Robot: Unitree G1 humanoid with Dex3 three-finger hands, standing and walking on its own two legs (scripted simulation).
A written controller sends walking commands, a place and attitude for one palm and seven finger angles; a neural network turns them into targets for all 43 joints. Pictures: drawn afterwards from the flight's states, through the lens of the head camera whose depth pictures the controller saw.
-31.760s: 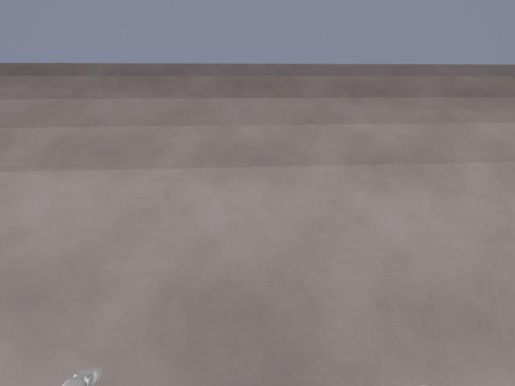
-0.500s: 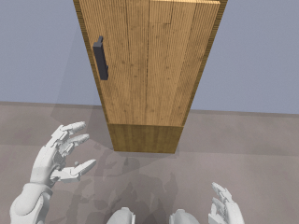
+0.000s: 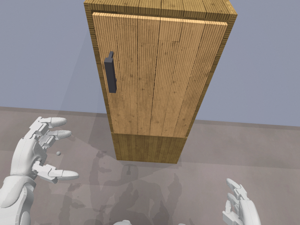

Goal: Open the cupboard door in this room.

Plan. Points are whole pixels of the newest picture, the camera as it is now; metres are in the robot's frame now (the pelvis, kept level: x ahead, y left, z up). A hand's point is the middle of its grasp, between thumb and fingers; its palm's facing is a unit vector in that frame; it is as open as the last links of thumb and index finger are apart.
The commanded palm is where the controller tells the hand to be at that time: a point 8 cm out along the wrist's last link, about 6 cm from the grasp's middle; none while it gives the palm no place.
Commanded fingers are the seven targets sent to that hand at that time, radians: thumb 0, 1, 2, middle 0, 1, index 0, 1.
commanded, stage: raise the hand with hooked fingers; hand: left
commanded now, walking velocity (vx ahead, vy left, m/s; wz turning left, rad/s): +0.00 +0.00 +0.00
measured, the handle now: (112, 72) +0.56 +0.17 +0.08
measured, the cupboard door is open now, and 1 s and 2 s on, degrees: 0 0 0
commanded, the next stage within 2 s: move the hooked fingers beside the handle in 0.88 s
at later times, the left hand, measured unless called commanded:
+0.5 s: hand (58, 126) +0.31 +0.25 +0.11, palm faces +0.04 -1.00 -0.03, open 14.0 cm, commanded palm +0.28 +0.29 +0.10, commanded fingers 0.00 -0.50 0.30 -0.30 -1.20 -0.30 -1.20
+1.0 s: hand (59, 131) +0.30 +0.24 +0.10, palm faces +0.07 -1.00 -0.01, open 14.0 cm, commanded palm +0.28 +0.29 +0.10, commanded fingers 0.00 -0.50 0.30 -0.30 -1.20 -0.30 -1.20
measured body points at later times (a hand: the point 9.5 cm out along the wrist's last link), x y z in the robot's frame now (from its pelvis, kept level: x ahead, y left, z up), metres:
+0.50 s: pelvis +0.01 -0.03 +0.02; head +0.04 -0.03 +0.47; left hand +0.30 +0.30 +0.11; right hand +0.16 -0.28 -0.06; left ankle +0.01 +0.09 -0.69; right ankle +0.03 -0.14 -0.69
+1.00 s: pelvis +0.01 -0.03 +0.02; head +0.03 -0.03 +0.47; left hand +0.29 +0.30 +0.11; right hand +0.16 -0.27 -0.06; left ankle +0.01 +0.09 -0.69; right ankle +0.03 -0.14 -0.69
